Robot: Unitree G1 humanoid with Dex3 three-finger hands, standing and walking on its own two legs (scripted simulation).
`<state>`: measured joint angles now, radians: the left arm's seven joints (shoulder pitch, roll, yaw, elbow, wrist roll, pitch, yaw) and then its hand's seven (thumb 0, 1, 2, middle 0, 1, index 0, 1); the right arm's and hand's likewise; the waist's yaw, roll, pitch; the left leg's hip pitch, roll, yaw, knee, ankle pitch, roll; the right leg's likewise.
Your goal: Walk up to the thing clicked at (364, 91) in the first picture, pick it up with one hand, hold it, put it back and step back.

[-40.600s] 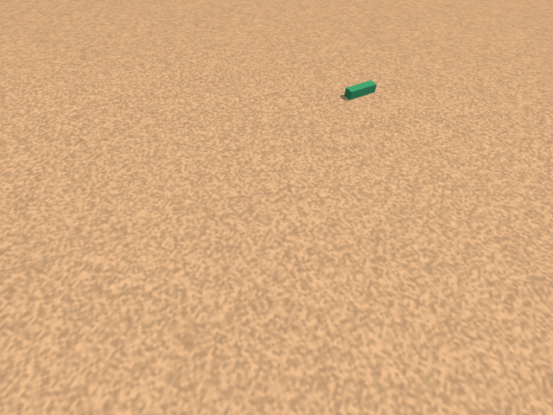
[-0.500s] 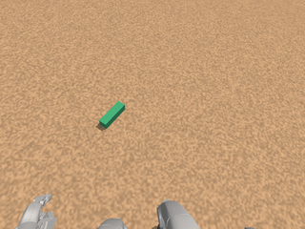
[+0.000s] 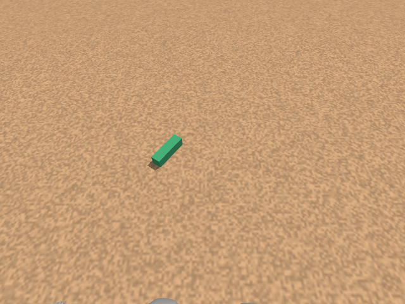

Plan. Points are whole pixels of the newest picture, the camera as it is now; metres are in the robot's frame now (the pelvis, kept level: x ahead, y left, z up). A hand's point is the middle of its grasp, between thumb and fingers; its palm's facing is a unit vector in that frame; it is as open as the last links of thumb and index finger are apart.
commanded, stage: step back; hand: left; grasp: from above
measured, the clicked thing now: (167, 150) +1.03 +0.26 -0.73
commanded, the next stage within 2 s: stand in 0.92 s
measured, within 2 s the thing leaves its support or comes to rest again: neither
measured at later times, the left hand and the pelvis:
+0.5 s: hand out of the picture +0.08 +0.26 -0.14, palm faces +0.03 -0.93 -0.37, open 7.4 cm; pelvis +0.01 -0.01 +0.01, yaw +1 degrees
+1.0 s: hand (83, 295) +0.15 +0.27 -0.14, palm faces +0.00 -0.93 -0.36, open 7.4 cm; pelvis +0.05 +0.01 +0.01, yaw +0 degrees
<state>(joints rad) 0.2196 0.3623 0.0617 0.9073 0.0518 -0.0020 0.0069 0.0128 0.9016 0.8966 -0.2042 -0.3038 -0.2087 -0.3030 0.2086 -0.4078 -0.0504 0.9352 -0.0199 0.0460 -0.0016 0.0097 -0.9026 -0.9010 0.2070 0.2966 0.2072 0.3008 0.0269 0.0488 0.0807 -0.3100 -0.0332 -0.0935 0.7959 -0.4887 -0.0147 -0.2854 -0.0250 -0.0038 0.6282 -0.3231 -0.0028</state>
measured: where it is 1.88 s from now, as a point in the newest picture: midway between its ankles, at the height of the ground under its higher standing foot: outside the picture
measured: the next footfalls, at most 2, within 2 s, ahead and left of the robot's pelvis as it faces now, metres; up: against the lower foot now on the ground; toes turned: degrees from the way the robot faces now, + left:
left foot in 0.04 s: +0.02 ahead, +0.13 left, +0.00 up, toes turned -2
right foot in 0.30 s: +0.06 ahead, -0.13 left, +0.00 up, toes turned +0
